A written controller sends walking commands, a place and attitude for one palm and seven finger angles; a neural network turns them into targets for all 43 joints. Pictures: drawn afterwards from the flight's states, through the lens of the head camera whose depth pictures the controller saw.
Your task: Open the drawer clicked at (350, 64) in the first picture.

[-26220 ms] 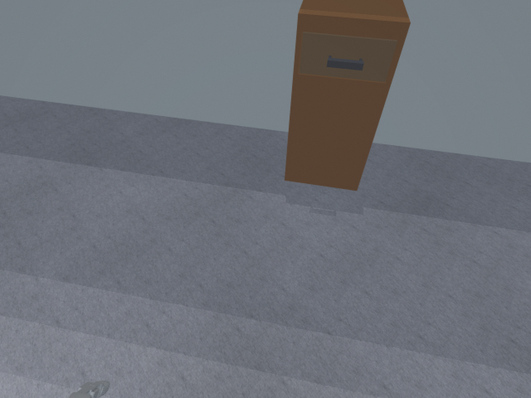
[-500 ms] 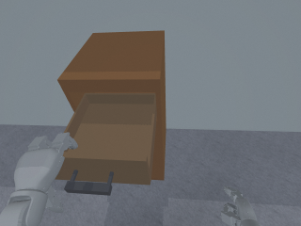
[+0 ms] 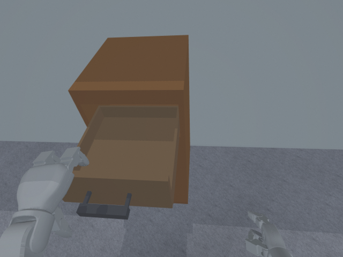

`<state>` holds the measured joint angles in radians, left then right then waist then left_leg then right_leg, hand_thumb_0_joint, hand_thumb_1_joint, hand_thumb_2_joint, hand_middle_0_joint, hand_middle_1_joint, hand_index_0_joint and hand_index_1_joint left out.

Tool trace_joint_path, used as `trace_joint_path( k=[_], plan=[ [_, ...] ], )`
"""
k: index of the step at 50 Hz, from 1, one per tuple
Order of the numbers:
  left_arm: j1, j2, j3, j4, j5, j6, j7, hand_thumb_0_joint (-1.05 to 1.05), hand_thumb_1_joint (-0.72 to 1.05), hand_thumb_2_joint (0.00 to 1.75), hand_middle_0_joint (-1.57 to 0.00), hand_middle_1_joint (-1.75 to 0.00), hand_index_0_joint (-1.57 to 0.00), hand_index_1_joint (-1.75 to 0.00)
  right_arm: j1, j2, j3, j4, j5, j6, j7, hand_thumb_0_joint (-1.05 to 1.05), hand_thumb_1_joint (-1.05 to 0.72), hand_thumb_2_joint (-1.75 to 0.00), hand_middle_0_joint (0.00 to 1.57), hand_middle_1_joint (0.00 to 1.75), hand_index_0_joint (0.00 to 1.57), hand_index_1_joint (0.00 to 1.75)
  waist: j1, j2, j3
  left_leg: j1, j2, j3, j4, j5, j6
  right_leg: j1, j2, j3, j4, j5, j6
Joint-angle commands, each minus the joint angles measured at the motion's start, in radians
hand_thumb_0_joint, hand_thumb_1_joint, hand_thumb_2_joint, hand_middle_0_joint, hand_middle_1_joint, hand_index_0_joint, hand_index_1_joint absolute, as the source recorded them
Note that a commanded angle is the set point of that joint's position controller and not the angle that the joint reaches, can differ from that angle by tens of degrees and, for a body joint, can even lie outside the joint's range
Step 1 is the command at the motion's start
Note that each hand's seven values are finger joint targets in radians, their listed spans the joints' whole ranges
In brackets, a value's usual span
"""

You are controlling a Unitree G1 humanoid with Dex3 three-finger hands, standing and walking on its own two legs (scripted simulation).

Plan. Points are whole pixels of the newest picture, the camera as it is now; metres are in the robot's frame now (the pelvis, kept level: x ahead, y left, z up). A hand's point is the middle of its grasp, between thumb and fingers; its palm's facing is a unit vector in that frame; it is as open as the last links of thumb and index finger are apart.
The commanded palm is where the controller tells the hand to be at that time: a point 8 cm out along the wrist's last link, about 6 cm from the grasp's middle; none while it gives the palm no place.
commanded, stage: draw the hand back to the body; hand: left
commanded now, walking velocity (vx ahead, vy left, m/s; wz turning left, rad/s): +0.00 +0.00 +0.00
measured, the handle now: (106, 203) +0.25 +0.24 -0.06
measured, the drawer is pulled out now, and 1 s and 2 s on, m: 0.30 0.30 0.30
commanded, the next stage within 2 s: step back with the hand held close in 1.28 s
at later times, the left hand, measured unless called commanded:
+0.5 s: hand (74, 184) +0.20 +0.22 +0.14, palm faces +0.37 -0.84 -0.40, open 13.3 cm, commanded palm +0.15 +0.26 +0.16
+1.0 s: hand (65, 180) +0.19 +0.23 +0.16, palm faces +0.41 -0.82 -0.40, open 9.3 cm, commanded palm +0.14 +0.27 +0.18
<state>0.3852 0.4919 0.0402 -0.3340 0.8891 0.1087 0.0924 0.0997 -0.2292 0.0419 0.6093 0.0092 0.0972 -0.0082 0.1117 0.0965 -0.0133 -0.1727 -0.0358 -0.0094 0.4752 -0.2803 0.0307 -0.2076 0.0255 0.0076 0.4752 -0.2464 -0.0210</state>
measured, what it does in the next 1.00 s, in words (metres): stands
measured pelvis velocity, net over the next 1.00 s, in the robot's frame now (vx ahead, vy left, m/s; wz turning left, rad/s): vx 0.02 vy -0.02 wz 0.03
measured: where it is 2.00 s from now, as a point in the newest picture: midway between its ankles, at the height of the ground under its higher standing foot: outside the picture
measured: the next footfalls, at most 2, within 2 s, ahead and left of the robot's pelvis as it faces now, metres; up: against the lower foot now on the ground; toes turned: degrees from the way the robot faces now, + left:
none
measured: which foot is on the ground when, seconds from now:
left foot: down 0.00-1.00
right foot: down 0.00-1.00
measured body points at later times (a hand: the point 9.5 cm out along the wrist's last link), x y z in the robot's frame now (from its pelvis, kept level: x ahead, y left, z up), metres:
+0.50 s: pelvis +0.01 -0.01 +0.00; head +0.00 -0.02 +0.45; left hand +0.18 +0.26 +0.16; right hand +0.21 -0.20 -0.07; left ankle -0.02 +0.10 -0.74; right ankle +0.01 -0.11 -0.74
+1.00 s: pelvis +0.02 -0.02 +0.00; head +0.00 -0.04 +0.45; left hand +0.17 +0.27 +0.18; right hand +0.22 -0.23 -0.08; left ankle -0.02 +0.10 -0.74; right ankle +0.01 -0.11 -0.74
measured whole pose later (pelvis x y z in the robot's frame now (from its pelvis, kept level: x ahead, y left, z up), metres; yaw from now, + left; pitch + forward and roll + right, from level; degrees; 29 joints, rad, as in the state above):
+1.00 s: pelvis +0.02 -0.02 +0.00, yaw +2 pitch -3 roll +0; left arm 0.55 0.33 0.29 -0.46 -0.07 -0.12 0.10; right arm 0.18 -0.21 0.01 0.64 0.01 -0.13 -0.07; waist 0.05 0.06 0.00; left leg -0.09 -0.01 -0.05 0.42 -0.28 0.01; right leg -0.10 0.05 -0.03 0.40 -0.25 -0.04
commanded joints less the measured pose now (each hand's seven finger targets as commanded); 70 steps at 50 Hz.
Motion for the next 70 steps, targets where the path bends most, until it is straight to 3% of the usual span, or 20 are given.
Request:
trace_joint_path(
  k=[1,3,6,9,12,14,15,16,17,19,21,24,26,30,38,46,50,54,69,70],
  plan=[
    [-0.074,0.175,0.118,-0.22,-0.014,-0.015,0.01,0.0,-0.5,0.3,-0.3,-1.2,-0.3,-1.2,-0.179,-0.113,-0.045,-0.188,-0.002,-0.057,-0.014,0.0,-0.9,-0.9,0.2,0.3,0.2,0.3,0.0,-0.053,-0.108,0.0,0.025,0.002,-0.069,0.236,-0.007,0.073,-0.01,-0.004,-0.082,0.157,-0.011],
    [-0.059,0.202,0.145,-0.236,-0.012,-0.034,0.01,0.0,-0.5,0.3,-0.3,-1.2,-0.3,-1.2,-0.168,-0.12,-0.042,-0.198,-0.007,-0.059,-0.021,0.0,-0.9,-0.9,0.2,0.3,0.2,0.3,0.008,-0.079,-0.122,0.002,0.025,0.002,-0.061,0.232,-0.004,0.072,-0.015,-0.006,-0.082,0.156,-0.006],
    [-0.064,0.212,0.164,-0.241,-0.008,-0.07,0.021,0.0,-0.5,0.3,-0.3,-1.2,-0.3,-1.2,-0.165,-0.115,-0.043,-0.189,-0.01,-0.066,-0.025,0.0,-0.9,-0.9,0.2,0.3,0.2,0.3,0.004,-0.056,-0.084,0.0,0.026,0.001,-0.054,0.2,-0.005,0.035,-0.014,0.0,-0.097,0.107,-0.012],
    [-0.031,0.23,0.204,-0.278,-0.011,-0.091,0.047,0.0,-0.5,0.3,-0.3,-1.2,-0.3,-1.2,-0.17,-0.121,-0.044,-0.201,-0.007,-0.072,-0.026,0.0,-0.9,-0.9,0.2,0.3,0.2,0.3,0.012,-0.002,-0.113,0.013,0.026,-0.005,-0.043,0.215,-0.012,0.039,-0.012,0.017,-0.094,0.123,-0.018],
    [-0.005,0.231,0.221,-0.263,-0.016,-0.105,0.061,0.0,-0.5,0.3,-0.3,-1.2,-0.3,-1.2,-0.151,-0.118,-0.053,-0.195,-0.011,-0.071,-0.026,0.0,-0.9,-0.9,0.2,0.3,0.2,0.3,0.014,-0.034,-0.115,0.012,0.021,-0.001,-0.03,0.232,-0.01,0.033,-0.017,0.005,-0.087,0.143,-0.015],
    [0.01,0.233,0.234,-0.274,-0.027,-0.097,0.064,0.0,-0.5,0.3,-0.3,-1.2,-0.3,-1.2,-0.174,-0.119,-0.053,-0.204,-0.002,-0.074,-0.023,0.0,-0.9,-0.9,0.2,0.3,0.2,0.3,0.012,0.008,-0.106,0.014,0.023,-0.006,-0.031,0.225,-0.016,0.029,-0.014,0.026,-0.09,0.142,-0.021],
    [-0.047,-0.15,0.158,-0.236,-0.765,-0.155,0.04,0.0,-0.47,0.32,-0.3,-1.18,-0.3,-1.18,-0.071,-0.029,-0.046,-0.243,0.011,-0.149,-0.039,0.0,-0.9,-0.9,0.2,0.3,0.2,0.3,-0.102,-0.096,-0.038,0.101,0.062,-0.009,-0.048,0.181,0.01,0.064,-0.007,-0.047,-0.09,0.133,-0.014],
    [0.005,-0.053,0.201,-0.208,-0.806,-0.188,0.037,0.0,-0.43,0.33,-0.29,-1.15,-0.29,-1.15,-0.077,-0.063,-0.042,-0.223,0.006,-0.193,-0.055,0.0,-0.9,-0.9,0.2,0.3,0.2,0.3,-0.077,-0.135,-0.035,0.094,0.077,-0.017,-0.066,0.162,0.009,0.064,-0.01,-0.04,-0.083,0.097,-0.007],
    [0.02,-0.026,0.233,-0.192,-0.812,-0.203,0.043,0.0,-0.4,0.34,-0.29,-1.13,-0.29,-1.13,-0.082,-0.066,-0.039,-0.21,0.004,-0.208,-0.062,0.0,-0.9,-0.9,0.2,0.3,0.2,0.3,-0.068,-0.106,-0.021,0.085,0.069,-0.016,-0.079,0.142,0.004,0.066,-0.004,-0.041,-0.096,0.072,-0.009],
    [0.016,0.034,0.317,-0.279,-0.891,-0.238,0.053,0.0,-0.32,0.37,-0.29,-1.09,-0.29,-1.09,-0.085,-0.07,-0.037,-0.195,-0.005,-0.229,-0.09,0.0,-0.9,-0.9,0.2,0.3,0.2,0.3,-0.052,-0.127,-0.051,0.088,0.061,-0.01,-0.09,0.187,-0.001,0.107,-0.023,-0.044,-0.116,0.118,0.0],
    [0.0,0.024,0.311,-0.348,-0.907,-0.267,0.056,0.0,-0.26,0.4,-0.28,-1.04,-0.28,-1.04,-0.063,-0.065,-0.034,-0.193,-0.013,-0.262,-0.093,0.0,-0.9,-0.9,0.2,0.3,0.2,0.3,-0.049,-0.049,-0.075,0.087,0.057,-0.005,-0.099,0.222,-0.008,0.128,-0.036,-0.041,-0.111,0.15,-0.005],
    [0.016,0.015,0.313,-0.365,-0.918,-0.276,0.055,0.0,-0.15,0.45,-0.27,-0.98,-0.27,-0.98,-0.055,-0.063,-0.031,-0.164,-0.018,-0.294,-0.085,0.0,-0.9,-0.9,0.2,0.3,0.2,0.3,-0.048,0.085,-0.011,0.065,0.054,0.0,-0.108,0.261,-0.024,0.118,-0.04,-0.035,-0.13,0.184,-0.015],
    [0.03,-0.007,0.302,-0.352,-0.93,-0.277,0.049,0.0,-0.08,0.48,-0.27,-0.93,-0.27,-0.93,-0.045,-0.062,-0.029,-0.156,-0.018,-0.302,-0.076,0.0,-0.9,-0.9,0.2,0.3,0.2,0.3,-0.052,0.068,0.013,0.045,0.058,-0.009,-0.118,0.271,-0.029,0.125,-0.039,-0.045,-0.125,0.196,-0.017],
    [0.071,-0.033,0.309,-0.287,-0.946,-0.28,0.031,0.0,0.06,0.54,-0.26,-0.84,-0.26,-0.84,-0.046,-0.067,-0.045,-0.147,-0.014,-0.299,-0.068,0.0,-0.9,-0.9,0.2,0.3,0.2,0.3,-0.056,-0.058,0.008,0.044,0.063,-0.004,-0.113,0.276,-0.02,0.129,-0.031,-0.048,-0.135,0.216,-0.008],
    [0.114,-0.014,0.341,-0.347,-0.952,-0.296,0.024,0.0,0.34,0.66,-0.24,-0.66,-0.24,-0.66,-0.05,-0.066,-0.062,-0.149,-0.008,-0.292,-0.064,0.0,-0.9,-0.9,0.2,0.3,0.2,0.3,-0.051,-0.047,-0.104,0.075,0.057,0.007,-0.09,0.351,-0.017,0.168,-0.042,-0.04,-0.115,0.314,-0.001],
    [0.1,-0.005,0.362,-0.32,-0.955,-0.296,0.031,0.0,0.62,0.78,-0.22,-0.48,-0.22,-0.48,-0.053,-0.061,-0.067,-0.145,-0.001,-0.286,-0.074,0.0,-0.9,-0.9,0.2,0.3,0.2,0.3,-0.057,-0.069,-0.036,0.064,0.054,0.007,-0.098,0.272,-0.014,0.114,-0.04,-0.04,-0.141,0.232,0.003],
    [0.088,-0.012,0.351,-0.327,-0.953,-0.299,0.027,0.0,0.76,0.84,-0.21,-0.39,-0.21,-0.39,-0.053,-0.061,-0.064,-0.147,0.001,-0.287,-0.073,0.0,-0.9,-0.9,0.2,0.3,0.2,0.3,-0.059,-0.011,-0.025,0.067,0.052,0.006,-0.101,0.256,-0.017,0.104,-0.041,-0.036,-0.147,0.208,0.001],
    [0.092,-0.018,0.348,-0.314,-0.954,-0.297,0.024,0.0,0.9,0.9,-0.2,-0.3,-0.2,-0.3,-0.058,-0.062,-0.066,-0.149,-0.001,-0.289,-0.072,0.0,-0.9,-0.9,0.2,0.3,0.2,0.3,-0.057,-0.049,-0.028,0.065,0.051,0.0,-0.1,0.26,-0.014,0.108,-0.039,-0.034,-0.151,0.214,0.002],
    [0.081,-0.009,0.352,-0.322,-0.951,-0.299,0.026,0.0,0.9,0.9,-0.2,-0.3,-0.2,-0.3,-0.059,-0.059,-0.061,-0.153,-0.001,-0.296,-0.07,0.0,-0.9,-0.9,0.2,0.3,0.2,0.3,-0.055,-0.02,-0.027,0.067,0.048,-0.002,-0.106,0.233,-0.015,0.107,-0.04,-0.029,-0.165,0.172,0.0],
    [-0.026,0.105,0.478,-0.421,-0.948,-0.341,0.036,0.0,0.9,0.9,-0.2,-0.3,-0.2,-0.3,-0.03,-0.093,-0.064,-0.188,0.007,-0.273,-0.069,0.0,-0.9,-0.9,0.2,0.3,0.2,0.3,-0.095,-0.056,0.086,-0.02,0.057,-0.048,-0.074,0.147,0.001,-0.012,-0.091,0.078,-0.22,0.185,0.0]
  ],
)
